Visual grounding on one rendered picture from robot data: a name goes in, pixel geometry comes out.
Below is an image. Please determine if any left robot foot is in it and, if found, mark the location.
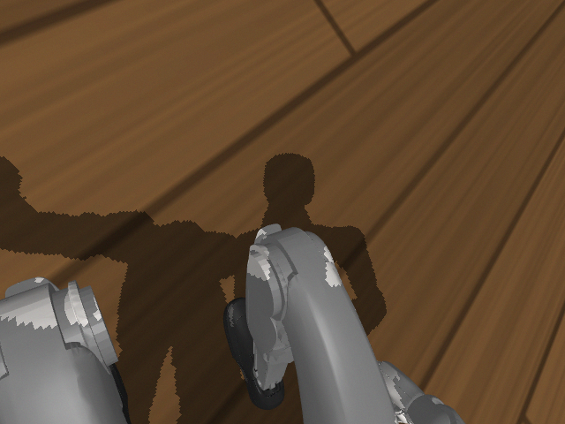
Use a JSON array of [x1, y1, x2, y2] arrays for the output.
[[109, 363, 131, 424]]

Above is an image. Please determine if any right robot hand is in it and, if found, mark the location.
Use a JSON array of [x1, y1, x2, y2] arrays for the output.
[[377, 360, 425, 424]]

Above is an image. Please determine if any right robot arm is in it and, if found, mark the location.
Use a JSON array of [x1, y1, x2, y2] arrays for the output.
[[406, 395, 465, 424]]

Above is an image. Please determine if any right robot foot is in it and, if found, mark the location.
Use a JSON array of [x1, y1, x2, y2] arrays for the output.
[[223, 298, 284, 410]]

